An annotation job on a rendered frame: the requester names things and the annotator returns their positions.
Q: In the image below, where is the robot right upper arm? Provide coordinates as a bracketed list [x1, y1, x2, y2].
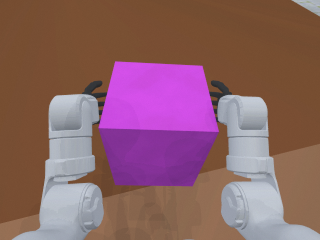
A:
[221, 181, 320, 240]

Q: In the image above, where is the robot left hand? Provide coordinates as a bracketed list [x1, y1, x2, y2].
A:
[82, 80, 107, 125]

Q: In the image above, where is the robot right forearm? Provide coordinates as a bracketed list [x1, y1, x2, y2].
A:
[217, 95, 284, 217]

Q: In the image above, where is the robot right hand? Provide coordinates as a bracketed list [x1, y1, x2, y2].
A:
[209, 80, 232, 122]

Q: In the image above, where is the carton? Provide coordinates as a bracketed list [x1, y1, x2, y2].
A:
[98, 61, 219, 187]

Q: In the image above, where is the robot left forearm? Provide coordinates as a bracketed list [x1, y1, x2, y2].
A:
[39, 94, 100, 224]

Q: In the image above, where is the robot left upper arm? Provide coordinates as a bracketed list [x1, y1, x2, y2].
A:
[12, 182, 104, 240]

